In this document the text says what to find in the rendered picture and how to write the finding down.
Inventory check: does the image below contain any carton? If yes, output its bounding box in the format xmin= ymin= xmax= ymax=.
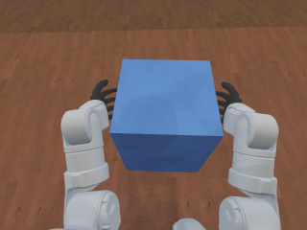
xmin=109 ymin=59 xmax=224 ymax=173

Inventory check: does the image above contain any right robot upper arm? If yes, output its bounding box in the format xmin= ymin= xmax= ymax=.
xmin=219 ymin=195 xmax=281 ymax=230

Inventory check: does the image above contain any robot right thigh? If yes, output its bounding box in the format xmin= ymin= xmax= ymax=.
xmin=173 ymin=218 xmax=206 ymax=230

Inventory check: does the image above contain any left robot hand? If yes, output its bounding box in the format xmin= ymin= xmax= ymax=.
xmin=90 ymin=80 xmax=118 ymax=120

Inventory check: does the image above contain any left robot upper arm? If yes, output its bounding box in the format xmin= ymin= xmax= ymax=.
xmin=50 ymin=190 xmax=121 ymax=230

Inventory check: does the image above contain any right robot hand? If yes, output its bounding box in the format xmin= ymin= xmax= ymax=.
xmin=215 ymin=81 xmax=242 ymax=124

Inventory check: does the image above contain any left robot forearm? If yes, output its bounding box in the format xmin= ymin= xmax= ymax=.
xmin=60 ymin=100 xmax=109 ymax=227

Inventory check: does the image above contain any right robot forearm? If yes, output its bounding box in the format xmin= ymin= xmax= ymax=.
xmin=223 ymin=103 xmax=281 ymax=230

